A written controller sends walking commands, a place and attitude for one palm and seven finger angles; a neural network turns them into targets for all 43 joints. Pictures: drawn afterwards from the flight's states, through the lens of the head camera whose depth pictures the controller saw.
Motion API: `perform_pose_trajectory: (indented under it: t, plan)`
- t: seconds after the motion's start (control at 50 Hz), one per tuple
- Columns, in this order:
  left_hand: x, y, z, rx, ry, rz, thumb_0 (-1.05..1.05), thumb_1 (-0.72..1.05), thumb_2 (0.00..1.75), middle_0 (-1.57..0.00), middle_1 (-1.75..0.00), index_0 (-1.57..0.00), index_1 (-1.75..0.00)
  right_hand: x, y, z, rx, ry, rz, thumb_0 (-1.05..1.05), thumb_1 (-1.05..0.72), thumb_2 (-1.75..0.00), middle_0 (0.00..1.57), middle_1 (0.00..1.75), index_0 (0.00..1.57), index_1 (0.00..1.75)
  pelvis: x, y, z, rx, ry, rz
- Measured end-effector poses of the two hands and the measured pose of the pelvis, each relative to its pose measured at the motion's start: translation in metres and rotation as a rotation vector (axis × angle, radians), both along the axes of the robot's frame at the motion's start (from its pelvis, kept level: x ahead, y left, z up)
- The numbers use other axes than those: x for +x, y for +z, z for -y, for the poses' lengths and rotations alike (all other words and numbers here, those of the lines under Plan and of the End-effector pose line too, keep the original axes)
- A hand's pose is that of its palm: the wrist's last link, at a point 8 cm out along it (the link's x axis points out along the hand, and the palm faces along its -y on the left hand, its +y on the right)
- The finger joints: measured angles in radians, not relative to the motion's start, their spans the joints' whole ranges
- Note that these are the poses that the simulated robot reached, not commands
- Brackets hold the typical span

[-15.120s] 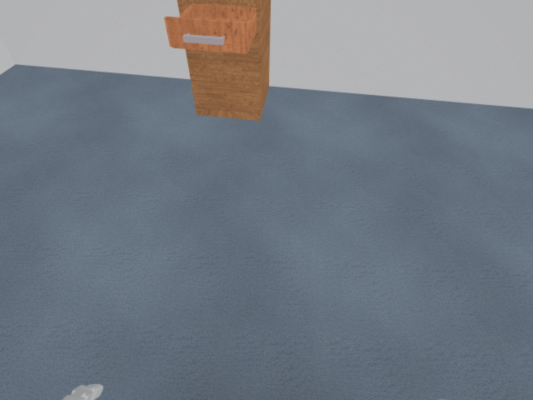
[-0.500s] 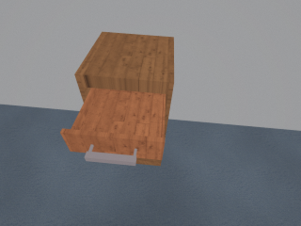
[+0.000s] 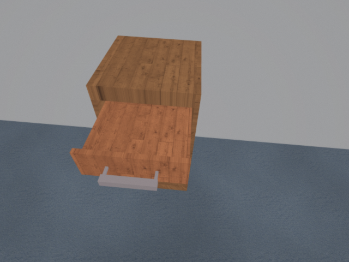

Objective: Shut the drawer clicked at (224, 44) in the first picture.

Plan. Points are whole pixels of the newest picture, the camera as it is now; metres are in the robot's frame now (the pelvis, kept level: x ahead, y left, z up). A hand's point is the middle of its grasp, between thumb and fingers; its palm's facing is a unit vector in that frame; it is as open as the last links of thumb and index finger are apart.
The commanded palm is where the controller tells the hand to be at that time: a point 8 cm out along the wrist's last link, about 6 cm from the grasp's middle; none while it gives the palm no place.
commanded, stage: raise the hand and make a fist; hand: left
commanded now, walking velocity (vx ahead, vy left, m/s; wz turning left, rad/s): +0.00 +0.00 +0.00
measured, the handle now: (129, 176) +0.40 +0.17 -0.14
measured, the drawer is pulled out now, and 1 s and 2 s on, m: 0.26 0.26 0.26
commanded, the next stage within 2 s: bring the fist close to the handle in 1.92 s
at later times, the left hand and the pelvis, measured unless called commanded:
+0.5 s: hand out of the picture +0.14 +0.12 -0.08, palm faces +0.04 -1.00 -0.01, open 5.6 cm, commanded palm +0.12 +0.20 -0.06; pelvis -0.03 -0.04 -0.10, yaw +0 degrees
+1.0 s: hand (119, 238) +0.19 +0.14 -0.06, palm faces -0.03 -1.00 -0.04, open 3.4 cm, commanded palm +0.16 +0.20 -0.05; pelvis -0.03 -0.03 -0.10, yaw +0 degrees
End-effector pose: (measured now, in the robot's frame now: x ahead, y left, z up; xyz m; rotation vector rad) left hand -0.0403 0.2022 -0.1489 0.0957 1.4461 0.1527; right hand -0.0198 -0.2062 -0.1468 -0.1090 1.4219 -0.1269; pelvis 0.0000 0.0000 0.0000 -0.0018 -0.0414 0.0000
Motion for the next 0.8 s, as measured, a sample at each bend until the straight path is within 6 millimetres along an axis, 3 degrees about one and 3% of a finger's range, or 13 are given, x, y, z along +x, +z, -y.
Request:
perform_pose_trajectory:
  t: [0.04, 0.06, 0.14, 0.18, 0.24, 0.3, 0.36, 0.4, 0.48, 0.54, 0.64, 0.72, 0.8]
  plan:
    - [-0.001, 0.0, 0.001, 0.003, -0.006, 0.0, 0.01, 0.91, 0.89, -0.2, -0.3, -0.2, -0.3, 0.001, -0.001, 0.001, 0.001, 0.004, 0.002, 0.0, -0.91, -0.9, 0.2, 0.3, 0.2, 0.3, -0.001, -0.001, 0.0, -0.005, 0.0, -0.004]
    - [0.009, 0.004, 0.0, 0.0, 0.03, 0.048, 0.01, 0.91, 0.89, -0.2, -0.3, -0.2, -0.3, 0.004, 0.001, 0.003, -0.009, 0.009, 0.031, 0.01, -0.91, -0.9, 0.2, 0.3, 0.2, 0.3, -0.002, -0.002, 0.0, -0.007, 0.001, -0.005]
    - [0.078, 0.054, -0.031, 0.154, 0.065, 0.465, 0.06, 0.99, 0.89, -0.22, -0.32, -0.22, -0.32, 0.032, 0.011, 0.029, -0.09, -0.006, 0.304, 0.03, -0.94, -0.9, 0.2, 0.3, 0.2, 0.3, -0.005, -0.008, 0.002, 0.006, 0.004, -0.022]
    - [0.12, 0.086, -0.032, 0.164, 0.036, 0.701, 0.07, 0.99, 0.89, -0.24, -0.34, -0.23, -0.34, 0.056, 0.017, 0.043, -0.122, 0.011, 0.449, 0.03, -0.93, -0.9, 0.2, 0.3, 0.2, 0.3, -0.009, -0.014, 0.003, 0.002, 0.018, -0.039]
    - [0.18, 0.122, -0.013, 0.098, -0.038, 1.058, 0.05, 0.98, 0.9, -0.27, -0.38, -0.27, -0.38, 0.096, 0.028, 0.061, -0.161, 0.054, 0.648, 0.03, -0.93, -0.9, 0.2, 0.3, 0.2, 0.3, -0.016, -0.027, 0.005, 0.001, 0.02, -0.098]
    - [0.211, 0.135, 0.019, -0.064, -0.105, 1.352, 0.04, 0.96, 0.9, -0.31, -0.43, -0.31, -0.43, 0.136, 0.039, 0.073, -0.184, 0.088, 0.807, 0.02, -0.92, -0.9, 0.2, 0.3, 0.2, 0.3, -0.022, -0.046, 0.012, 0.007, -0.004, -0.168]
    - [0.21, 0.124, 0.042, -0.17, -0.198, 1.495, 0.02, 0.94, 0.9, -0.37, -0.49, -0.37, -0.49, 0.171, 0.045, 0.08, -0.188, 0.121, 0.918, 0.02, -0.91, -0.9, 0.2, 0.3, 0.2, 0.3, -0.026, -0.068, 0.021, 0.013, -0.017, -0.215]
    - [0.199, 0.105, 0.047, -0.187, -0.208, 1.471, 0.02, 0.93, 0.89, -0.41, -0.53, -0.41, -0.53, 0.192, 0.046, 0.081, -0.184, 0.139, 0.963, 0.01, -0.91, -0.9, 0.2, 0.3, 0.2, 0.3, -0.027, -0.081, 0.027, 0.017, -0.018, -0.232]
    - [0.163, 0.074, 0.032, -0.105, -0.133, 1.327, 0.02, 0.91, 0.89, -0.49, -0.62, -0.49, -0.62, 0.223, 0.037, 0.072, -0.15, 0.178, 0.997, 0.01, -0.91, -0.9, 0.2, 0.3, 0.2, 0.3, -0.029, -0.099, 0.037, 0.007, -0.004, -0.251]
    - [0.144, 0.074, 0.012, 0.004, -0.103, 1.321, 0.02, 0.9, 0.89, -0.55, -0.68, -0.55, -0.68, 0.234, 0.02, 0.06, -0.115, 0.211, 0.987, 0.01, -0.9, -0.9, 0.2, 0.3, 0.2, 0.3, -0.03, -0.109, 0.043, -0.01, 0.01, -0.272]
    - [0.153, 0.092, 0.001, 0.024, -0.17, 1.448, 0.02, 0.9, 0.9, -0.65, -0.79, -0.65, -0.79, 0.224, -0.021, 0.043, -0.05, 0.238, 0.914, 0.01, -0.9, -0.9, 0.2, 0.3, 0.2, 0.3, -0.037, -0.121, 0.048, -0.041, 0.029, -0.301]
    - [0.185, 0.086, 0.009, -0.09, -0.246, 1.42, 0.02, 0.9, 0.9, -0.73, -0.88, -0.73, -0.88, 0.195, -0.047, 0.042, -0.03, 0.187, 0.814, 0.01, -0.9, -0.9, 0.2, 0.3, 0.21, 0.3, -0.039, -0.124, 0.048, -0.044, 0.026, -0.317]
    - [0.207, 0.084, 0.01, -0.132, -0.234, 1.337, 0.02, 0.9, 0.9, -0.81, -0.96, -0.81, -0.96, 0.161, -0.054, 0.052, -0.054, 0.095, 0.718, 0.01, -0.9, -0.9, 0.2, 0.3, 0.21, 0.3, -0.036, -0.116, 0.044, -0.032, 0.016, -0.318]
